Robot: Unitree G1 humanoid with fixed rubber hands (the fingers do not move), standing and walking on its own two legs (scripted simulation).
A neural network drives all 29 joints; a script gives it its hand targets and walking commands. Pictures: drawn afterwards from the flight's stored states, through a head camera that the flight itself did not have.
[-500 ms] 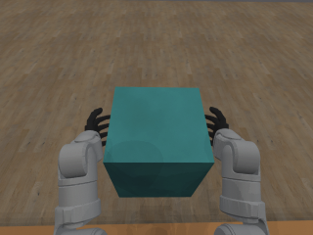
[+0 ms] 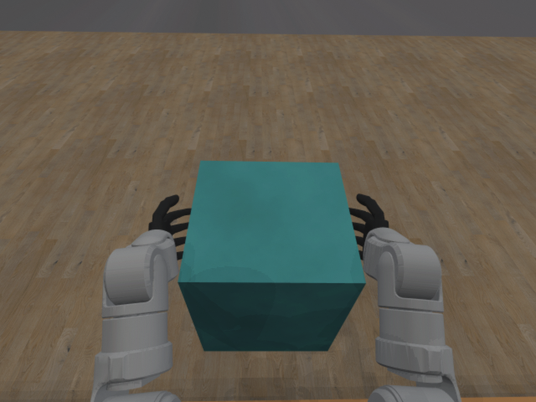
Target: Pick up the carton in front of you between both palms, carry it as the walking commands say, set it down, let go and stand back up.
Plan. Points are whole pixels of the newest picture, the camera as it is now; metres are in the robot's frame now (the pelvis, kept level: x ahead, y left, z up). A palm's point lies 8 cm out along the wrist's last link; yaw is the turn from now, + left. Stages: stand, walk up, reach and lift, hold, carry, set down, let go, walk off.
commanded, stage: carry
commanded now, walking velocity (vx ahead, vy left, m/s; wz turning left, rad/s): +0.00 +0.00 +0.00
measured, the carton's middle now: (267, 261) +0.34 +0.00 +0.05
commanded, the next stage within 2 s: none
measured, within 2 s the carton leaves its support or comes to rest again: neither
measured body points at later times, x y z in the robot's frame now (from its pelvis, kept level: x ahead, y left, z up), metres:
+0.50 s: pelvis -0.02 +0.00 +0.00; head -0.03 +0.00 +0.45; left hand +0.32 +0.15 +0.12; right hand +0.32 -0.15 +0.12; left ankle -0.02 +0.09 -0.73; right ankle +0.00 -0.08 -0.73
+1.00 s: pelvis -0.02 -0.01 +0.00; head -0.04 -0.01 +0.45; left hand +0.31 +0.15 +0.12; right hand +0.31 -0.16 +0.12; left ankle -0.02 +0.09 -0.73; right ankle +0.00 -0.08 -0.73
